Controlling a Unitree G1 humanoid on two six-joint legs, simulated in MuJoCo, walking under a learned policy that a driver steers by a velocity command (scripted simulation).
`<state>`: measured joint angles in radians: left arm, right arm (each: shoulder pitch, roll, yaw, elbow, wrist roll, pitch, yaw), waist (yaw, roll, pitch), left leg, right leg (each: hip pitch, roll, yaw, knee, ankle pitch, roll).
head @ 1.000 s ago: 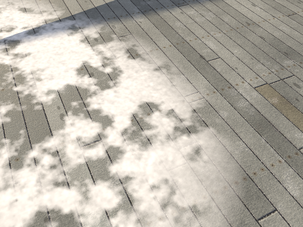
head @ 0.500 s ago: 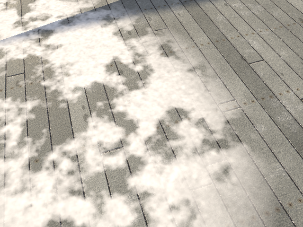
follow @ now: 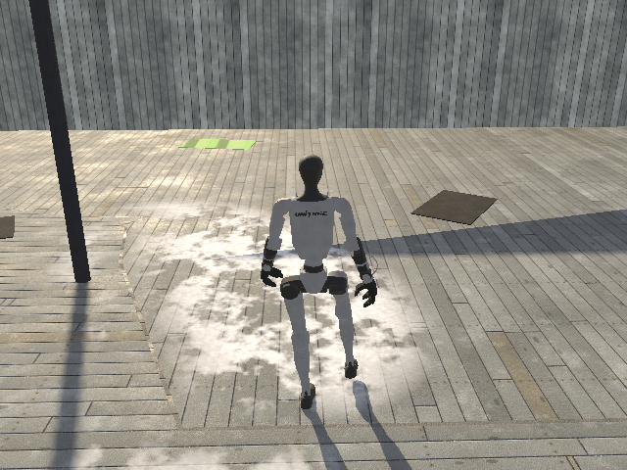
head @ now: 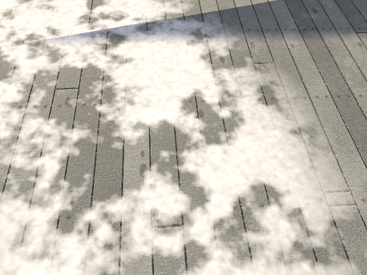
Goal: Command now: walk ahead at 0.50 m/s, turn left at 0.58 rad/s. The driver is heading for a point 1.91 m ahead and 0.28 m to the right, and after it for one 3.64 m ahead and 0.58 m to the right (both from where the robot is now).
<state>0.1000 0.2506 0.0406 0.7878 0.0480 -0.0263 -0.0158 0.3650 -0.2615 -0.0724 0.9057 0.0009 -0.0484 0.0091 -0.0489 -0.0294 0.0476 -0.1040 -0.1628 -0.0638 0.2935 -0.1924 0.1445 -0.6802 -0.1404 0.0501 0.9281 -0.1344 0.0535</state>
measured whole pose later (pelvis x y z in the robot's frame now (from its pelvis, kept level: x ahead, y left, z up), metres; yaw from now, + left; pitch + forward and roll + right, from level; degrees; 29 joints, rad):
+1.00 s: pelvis +0.31 -0.02 +0.00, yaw -15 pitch +0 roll -1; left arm 0.22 0.33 0.09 0.78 0.01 0.08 -0.02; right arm 0.19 -0.25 -0.02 0.74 -0.02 0.00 -0.04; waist 0.01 -0.05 0.06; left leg -0.23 0.02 0.08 0.41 -0.18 0.04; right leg -0.46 0.05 0.05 1.09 -0.43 0.05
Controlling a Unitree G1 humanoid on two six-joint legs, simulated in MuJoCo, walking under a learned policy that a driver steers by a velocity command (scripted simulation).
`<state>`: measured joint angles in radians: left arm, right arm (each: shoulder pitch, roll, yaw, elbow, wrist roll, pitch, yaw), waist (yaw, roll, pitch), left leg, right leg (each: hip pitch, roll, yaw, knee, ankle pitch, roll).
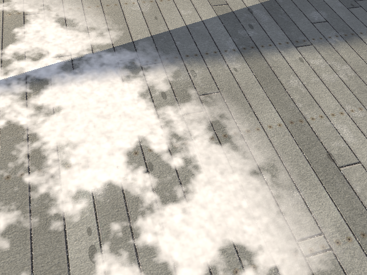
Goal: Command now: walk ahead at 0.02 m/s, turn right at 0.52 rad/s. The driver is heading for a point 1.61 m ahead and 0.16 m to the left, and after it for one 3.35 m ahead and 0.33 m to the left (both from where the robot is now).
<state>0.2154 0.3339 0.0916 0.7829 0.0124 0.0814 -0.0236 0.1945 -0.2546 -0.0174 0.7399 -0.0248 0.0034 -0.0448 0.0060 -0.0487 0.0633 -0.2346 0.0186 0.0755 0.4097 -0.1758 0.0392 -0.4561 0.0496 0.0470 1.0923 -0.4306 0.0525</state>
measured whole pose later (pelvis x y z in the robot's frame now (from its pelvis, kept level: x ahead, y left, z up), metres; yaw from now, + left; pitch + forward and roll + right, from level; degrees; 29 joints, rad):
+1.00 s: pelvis +0.15 +0.00 +0.00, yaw -5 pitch +1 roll +0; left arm 0.17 0.27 0.04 0.88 0.04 -0.02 -0.05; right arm 0.44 -0.20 -0.02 0.96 -0.01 -0.08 0.01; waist -0.02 -0.05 0.01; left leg 0.04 -0.07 0.05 0.17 -0.22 0.07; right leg -0.63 -0.09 -0.03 0.91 -0.12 -0.02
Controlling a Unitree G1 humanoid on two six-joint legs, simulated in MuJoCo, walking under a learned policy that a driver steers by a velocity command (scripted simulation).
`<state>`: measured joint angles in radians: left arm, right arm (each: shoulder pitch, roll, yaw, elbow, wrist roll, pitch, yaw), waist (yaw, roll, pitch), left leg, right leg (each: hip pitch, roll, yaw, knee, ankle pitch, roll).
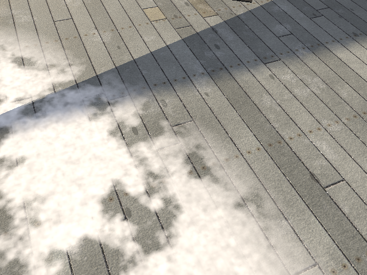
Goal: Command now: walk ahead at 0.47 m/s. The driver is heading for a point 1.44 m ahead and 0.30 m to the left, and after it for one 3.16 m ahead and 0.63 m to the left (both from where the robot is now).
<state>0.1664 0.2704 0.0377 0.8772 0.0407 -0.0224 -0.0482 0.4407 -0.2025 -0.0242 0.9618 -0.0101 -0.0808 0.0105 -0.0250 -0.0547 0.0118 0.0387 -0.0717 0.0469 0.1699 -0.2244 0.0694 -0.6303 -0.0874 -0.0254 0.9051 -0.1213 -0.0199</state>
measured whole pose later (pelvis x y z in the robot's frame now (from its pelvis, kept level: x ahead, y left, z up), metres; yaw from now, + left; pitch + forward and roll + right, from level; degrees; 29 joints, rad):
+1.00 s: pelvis +0.54 +0.04 -0.01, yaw +24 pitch +0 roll +0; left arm 0.14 0.24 0.04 0.81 0.05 -0.04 -0.01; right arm 0.32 -0.27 -0.07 0.94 0.00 -0.04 0.00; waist -0.02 -0.02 0.07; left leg -0.15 -0.16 -0.01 0.34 -0.19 0.15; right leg -0.59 -0.13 0.04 1.07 -0.27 0.04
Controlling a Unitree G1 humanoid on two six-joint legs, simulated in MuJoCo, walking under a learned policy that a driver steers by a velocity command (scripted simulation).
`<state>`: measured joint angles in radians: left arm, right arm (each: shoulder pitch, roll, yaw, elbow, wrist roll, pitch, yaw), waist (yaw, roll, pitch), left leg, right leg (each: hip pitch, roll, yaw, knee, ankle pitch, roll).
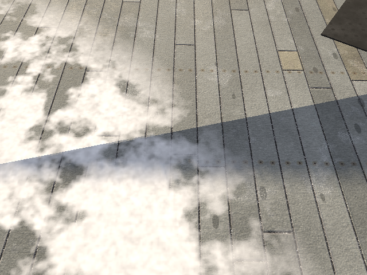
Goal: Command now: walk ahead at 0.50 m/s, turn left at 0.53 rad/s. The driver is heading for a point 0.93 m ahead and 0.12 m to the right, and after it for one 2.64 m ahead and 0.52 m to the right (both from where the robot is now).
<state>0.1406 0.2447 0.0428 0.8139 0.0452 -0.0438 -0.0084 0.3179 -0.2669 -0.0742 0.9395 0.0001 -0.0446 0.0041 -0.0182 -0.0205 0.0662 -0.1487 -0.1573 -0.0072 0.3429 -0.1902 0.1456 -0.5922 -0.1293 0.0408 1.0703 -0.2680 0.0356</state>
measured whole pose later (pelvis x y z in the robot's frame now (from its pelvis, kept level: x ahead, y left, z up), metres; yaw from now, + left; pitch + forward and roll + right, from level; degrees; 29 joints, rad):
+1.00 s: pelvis +0.54 +0.01 +0.00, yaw -1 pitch +0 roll +0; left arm 0.34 0.26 0.06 0.94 0.02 -0.03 -0.02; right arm 0.18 -0.22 -0.03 0.86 -0.03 -0.08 0.00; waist 0.03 -0.04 0.04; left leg -0.24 -0.01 0.14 0.41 -0.17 0.06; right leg -0.42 -0.03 0.01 1.10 -0.33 -0.08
